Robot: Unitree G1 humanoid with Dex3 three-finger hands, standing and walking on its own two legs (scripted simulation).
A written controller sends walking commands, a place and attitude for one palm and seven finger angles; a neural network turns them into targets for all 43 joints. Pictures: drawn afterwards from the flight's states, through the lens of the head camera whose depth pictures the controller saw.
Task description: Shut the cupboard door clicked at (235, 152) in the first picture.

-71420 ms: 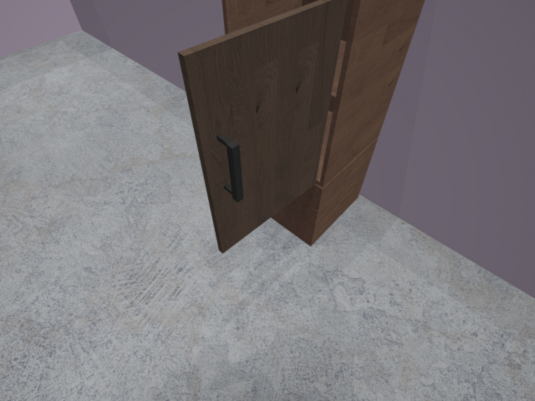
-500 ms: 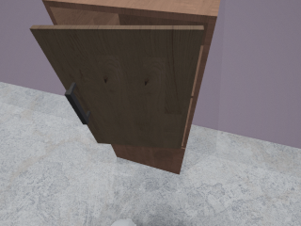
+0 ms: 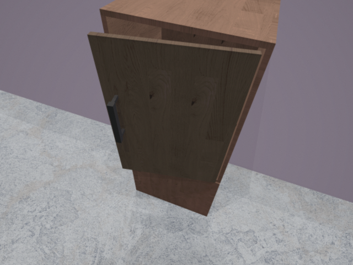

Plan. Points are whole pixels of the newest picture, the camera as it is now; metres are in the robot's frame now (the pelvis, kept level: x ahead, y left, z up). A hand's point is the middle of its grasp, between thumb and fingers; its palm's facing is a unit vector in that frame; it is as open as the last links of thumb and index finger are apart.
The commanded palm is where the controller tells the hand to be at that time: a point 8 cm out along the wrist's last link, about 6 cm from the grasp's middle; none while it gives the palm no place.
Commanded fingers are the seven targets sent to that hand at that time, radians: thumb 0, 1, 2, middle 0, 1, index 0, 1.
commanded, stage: come to a stop and stand still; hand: left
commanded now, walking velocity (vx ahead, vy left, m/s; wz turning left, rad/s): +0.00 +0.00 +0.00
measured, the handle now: (117, 119) +0.52 +0.24 -0.01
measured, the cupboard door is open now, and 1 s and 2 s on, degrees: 12 12 12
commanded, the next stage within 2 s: look again from close up in 0.88 s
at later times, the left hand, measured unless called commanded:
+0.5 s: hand out of the picture +0.01 +0.17 -0.18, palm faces +0.02 -0.99 -0.16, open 7.4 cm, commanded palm none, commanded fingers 0.00 0.90 0.90 -0.20 -0.30 -0.20 -0.30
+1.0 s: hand out of the picture +0.03 +0.17 -0.18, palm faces +0.02 -0.98 -0.17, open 7.3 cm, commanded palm none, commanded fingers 0.00 0.90 0.90 -0.20 -0.30 -0.20 -0.30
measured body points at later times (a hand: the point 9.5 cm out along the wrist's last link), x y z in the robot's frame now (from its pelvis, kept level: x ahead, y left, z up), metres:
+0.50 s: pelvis +0.02 +0.01 +0.00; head +0.03 +0.02 +0.45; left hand +0.01 +0.22 -0.16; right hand -0.02 -0.19 -0.16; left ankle -0.03 +0.12 -0.74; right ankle +0.05 -0.12 -0.74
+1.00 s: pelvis +0.03 +0.00 +0.00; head +0.05 +0.01 +0.45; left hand +0.03 +0.22 -0.16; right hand +0.01 -0.22 -0.16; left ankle -0.03 +0.12 -0.74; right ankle +0.05 -0.12 -0.74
